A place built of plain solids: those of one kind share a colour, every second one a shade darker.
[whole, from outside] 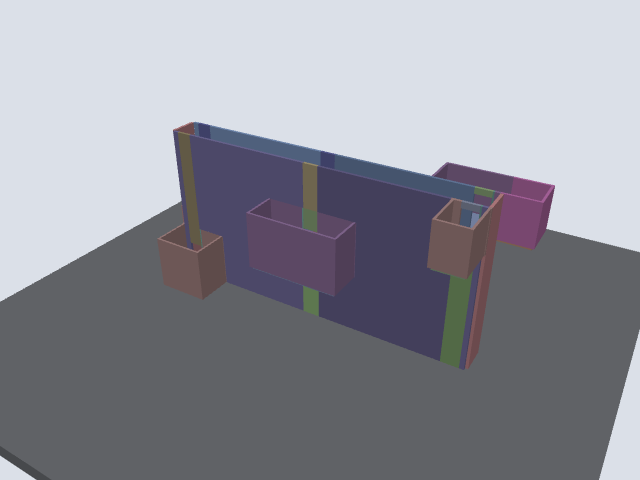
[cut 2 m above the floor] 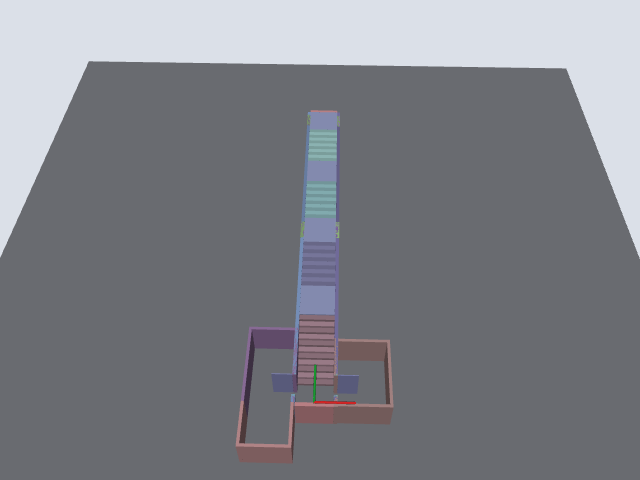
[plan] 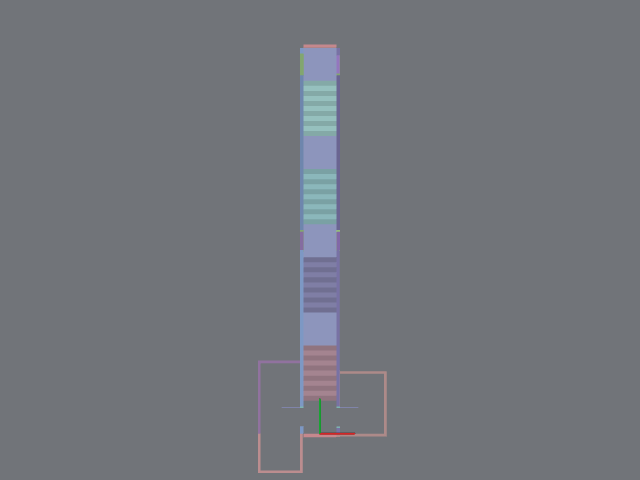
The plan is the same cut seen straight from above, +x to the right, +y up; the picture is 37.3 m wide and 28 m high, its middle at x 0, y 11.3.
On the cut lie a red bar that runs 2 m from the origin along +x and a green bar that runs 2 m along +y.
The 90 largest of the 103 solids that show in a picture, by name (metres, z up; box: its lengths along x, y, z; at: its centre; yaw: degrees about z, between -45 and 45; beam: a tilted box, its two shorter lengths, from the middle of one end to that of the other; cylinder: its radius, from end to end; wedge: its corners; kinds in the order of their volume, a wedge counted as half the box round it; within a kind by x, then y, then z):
{
 "floor_1": {"box": [1.93, 1.93, 2.16], "at": [0.0, 6.11, 1.03]},
 "floor_2": {"box": [1.93, 1.93, 4.27], "at": [0.0, 11.25, 2.08]},
 "floor_3": {"box": [1.93, 1.93, 6.37], "at": [0.0, 16.4, 3.14]},
 "floor_4": {"box": [1.93, 1.93, 8.48], "at": [0.0, 21.55, 4.19]},
 "tread_u1b_1": {"box": [1.92, 0.3, 6.55], "at": [0.0, 17.51, 3.22]},
 "tread_u1b_2": {"box": [1.92, 0.3, 6.73], "at": [0.0, 17.8, 3.31]},
 "tread_u1b_3": {"box": [1.92, 0.3, 6.9], "at": [0.0, 18.09, 3.4]},
 "tread_u1b_4": {"box": [1.92, 0.3, 7.08], "at": [0.0, 18.39, 3.49]},
 "tread_u1b_5": {"box": [1.92, 0.3, 7.25], "at": [0.0, 18.68, 3.58]},
 "tread_u1b_6": {"box": [1.92, 0.3, 7.43], "at": [0.0, 18.97, 3.66]},
 "tread_u1b_7": {"box": [1.92, 0.3, 7.6], "at": [0.0, 19.27, 3.75]},
 "tread_u1b_8": {"box": [1.92, 0.3, 7.78], "at": [0.0, 19.56, 3.84]},
 "tread_u1b_9": {"box": [1.92, 0.3, 7.96], "at": [0.0, 19.85, 3.93]},
 "tread_u1b_10": {"box": [1.92, 0.3, 8.13], "at": [0.0, 20.14, 4.02]},
 "tread_u1b_11": {"box": [1.92, 0.3, 8.31], "at": [0.0, 20.44, 4.1]},
 "wall_sidel_1": {"box": [0.2, 0.43, 11.38], "at": [1.06, 0.21, 5.64]},
 "wall_sidel_2": {"box": [0.2, 9.23, 11.38], "at": [1.06, 6.11, 5.64]},
 "wall_sidel_3": {"box": [0.2, 9.23, 11.38], "at": [1.06, 16.4, 5.64]},
 "wall_sidel_4": {"box": [0.2, 0.43, 11.38], "at": [1.06, 22.29, 5.64]},
 "wall_sider_1": {"box": [0.2, 0.43, 11.38], "at": [-1.06, 0.21, 5.64]},
 "wall_sider_2": {"box": [0.2, 9.23, 11.38], "at": [-1.06, 6.11, 5.64]},
 "wall_sider_3": {"box": [0.2, 9.23, 11.38], "at": [-1.06, 16.4, 5.64]},
 "tread_u1a_1": {"box": [1.92, 0.3, 4.44], "at": [0.0, 12.36, 2.17]},
 "tread_u1a_2": {"box": [1.92, 0.3, 4.62], "at": [0.0, 12.65, 2.26]},
 "tread_u1a_3": {"box": [1.92, 0.3, 4.79], "at": [0.0, 12.95, 2.35]},
 "tread_u1a_4": {"box": [1.92, 0.3, 4.97], "at": [0.0, 13.24, 2.43]},
 "tread_u1a_5": {"box": [1.92, 0.3, 5.14], "at": [0.0, 13.53, 2.52]},
 "tread_u1a_6": {"box": [1.92, 0.3, 5.32], "at": [0.0, 13.83, 2.61]},
 "tread_u1a_7": {"box": [1.92, 0.3, 5.5], "at": [0.0, 14.12, 2.7]},
 "tread_u1a_8": {"box": [1.92, 0.3, 5.67], "at": [0.0, 14.41, 2.79]},
 "tread_u1a_9": {"box": [1.92, 0.3, 5.85], "at": [0.0, 14.71, 2.87]},
 "tread_u1a_10": {"box": [1.92, 0.3, 6.02], "at": [0.0, 15.0, 2.96]},
 "tread_u1a_11": {"box": [1.92, 0.3, 6.2], "at": [0.0, 15.29, 3.05]},
 "wall_corr_1": {"box": [0.16, 4.27, 4.04], "at": [-3.54, 2.14, 1.97]},
 "wall_corr_2": {"box": [0.16, 4.22, 2.95], "at": [-3.54, 20.4, 9.86]},
 "wall_corr_3": {"box": [2.62, 0.16, 4.04], "at": [-2.31, 4.19, 1.97]},
 "wall_corr_4": {"box": [2.62, 0.16, 2.95], "at": [-2.31, 18.36, 9.86]},
 "wall_corr_5": {"box": [0.2, 2.82, 4.04], "at": [-1.06, 2.9, 1.97]},
 "wall_corr_6": {"box": [0.2, 2.77, 4.04], "at": [1.06, 9.34, 6.18]},
 "wall_corr_7": {"box": [0.2, 2.82, 4.04], "at": [1.06, 13.2, 6.18]},
 "wall_corr_8": {"box": [2.62, 0.16, 4.04], "at": [2.31, 8.07, 6.18]},
 "wall_corr_9": {"box": [2.62, 0.16, 4.04], "at": [2.31, 14.48, 6.18]},
 "wall_corr_10": {"box": [0.16, 6.57, 4.04], "at": [3.54, 11.28, 6.18]},
 "tread_u0b_1": {"box": [1.92, 0.3, 2.33], "at": [0.0, 7.22, 1.12]},
 "tread_u0b_2": {"box": [1.92, 0.3, 2.51], "at": [0.0, 7.51, 1.2]},
 "tread_u0b_3": {"box": [1.92, 0.3, 2.69], "at": [0.0, 7.8, 1.29]},
 "tread_u0b_4": {"box": [1.92, 0.3, 2.86], "at": [0.0, 8.09, 1.38]},
 "tread_u0b_5": {"box": [1.92, 0.3, 3.04], "at": [0.0, 8.39, 1.47]},
 "tread_u0b_6": {"box": [1.92, 0.3, 3.21], "at": [0.0, 8.68, 1.56]},
 "tread_u0b_7": {"box": [1.92, 0.3, 3.39], "at": [0.0, 8.97, 1.64]},
 "tread_u0b_8": {"box": [1.92, 0.3, 3.56], "at": [0.0, 9.27, 1.73]},
 "tread_u0b_9": {"box": [1.92, 0.3, 3.74], "at": [0.0, 9.56, 1.82]},
 "tread_u0b_10": {"box": [1.92, 0.3, 3.91], "at": [0.0, 9.85, 1.91]},
 "tread_u0b_11": {"box": [1.92, 0.3, 4.09], "at": [0.0, 10.15, 2.0]},
 "wall_lift_1": {"box": [0.2, 2.2, 4.04], "at": [1.06, 2.59, 1.97]},
 "wall_lift_2": {"box": [2.89, 0.16, 4.04], "at": [2.45, -0.08, 1.97]},
 "wall_lift_3": {"box": [2.89, 0.16, 4.04], "at": [2.45, 3.57, 1.97]},
 "wall_lift_4": {"box": [2.89, 0.16, 2.95], "at": [2.45, 20.5, 9.86]},
 "wall_lift_5": {"box": [2.89, 0.16, 2.95], "at": [2.45, 22.58, 9.86]},
 "wall_lift_6": {"box": [0.16, 3.81, 4.04], "at": [3.81, 1.75, 1.97]},
 "wall_lift_7": {"box": [0.16, 2.24, 2.95], "at": [3.81, 21.54, 9.86]},
 "wall_end_1": {"box": [1.92, 0.2, 11.38], "at": [0.0, -0.1, 5.64]},
 "wall_end_2": {"box": [1.92, 0.2, 11.38], "at": [0.0, 22.61, 5.64]},
 "doorfloor_1": {"box": [0.22, 1.26, 8.48], "at": [-1.06, 21.55, 4.19]},
 "doorfloor_2": {"box": [0.22, 1.26, 4.27], "at": [1.06, 11.25, 2.08]},
 "doorfloor_3": {"box": [0.22, 1.26, 8.48], "at": [1.06, 21.55, 4.19]},
 "tread_u0a_1": {"box": [1.92, 0.3, 0.93], "at": [0.0, 3.24, 0.41]},
 "tread_u0a_2": {"box": [1.92, 0.3, 1.1], "at": [0.0, 3.53, 0.5]},
 "tread_u0a_3": {"box": [1.92, 0.3, 1.28], "at": [0.0, 3.83, 0.59]},
 "tread_u0a_4": {"box": [1.92, 0.3, 1.46], "at": [0.0, 4.12, 0.68]},
 "tread_u0a_5": {"box": [1.92, 0.3, 1.63], "at": [0.0, 4.41, 0.77]},
 "tread_u0a_6": {"box": [1.92, 0.3, 1.81], "at": [0.0, 4.71, 0.85]},
 "tread_u0a_7": {"box": [1.92, 0.3, 1.98], "at": [0.0, 5.0, 0.94]},
 "floor_corr_1": {"box": [2.3, 4.07, 0.23], "at": [-2.31, 20.48, 8.32]},
 "floor_corr_2": {"box": [2.3, 6.26, 0.23], "at": [2.31, 11.28, 4.1]},
 "wall_corr0a_1": {"box": [0.16, 2.3, 4.04], "at": [-3.54, -1.15, 1.97]},
 "wall_corr0a_2": {"box": [2.62, 0.16, 4.04], "at": [-2.31, -2.22, 1.97]},
 "wall_corr0a_3": {"box": [0.16, 2.3, 4.04], "at": [-1.08, -1.15, 1.97]},
 "wall_corr2b_1": {"box": [0.16, 2.35, 2.95], "at": [-3.54, 23.68, 9.86]},
 "wall_corr2b_2": {"box": [2.62, 0.16, 2.95], "at": [-2.31, 24.78, 9.86]},
 "wall_corr2b_3": {"box": [0.16, 2.35, 2.95], "at": [-1.08, 23.68, 9.86]},
 "wallover_sidel_1": {"box": [0.2, 1.06, 8.83], "at": [1.06, 0.96, 6.92]},
 "wallover_sidel_2": {"box": [0.2, 1.06, 4.62], "at": [1.06, 11.25, 9.02]},
 "wallover_sider_1": {"box": [0.2, 1.06, 8.83], "at": [-1.06, 0.96, 6.92]},
 "wallover_sider_2": {"box": [0.2, 1.06, 4.62], "at": [-1.06, 11.25, 9.02]},
 "wallunder_sidel_1": {"box": [0.2, 1.06, 4.26], "at": [1.06, 11.25, 2.08]},
 "wallunder_sidel_2": {"box": [0.2, 1.06, 8.47], "at": [1.06, 21.55, 4.19]},
 "floor_corr2b_1": {"box": [2.3, 2.19, 0.23], "at": [-2.31, 23.6, 8.32]},
 "floor_lift_1": {"box": [2.57, 1.92, 0.23], "at": [2.45, 21.54, 8.32]},
 "wallunder_sider_1": {"box": [0.2, 1.06, 4.26], "at": [-1.06, 11.25, 2.08]}
}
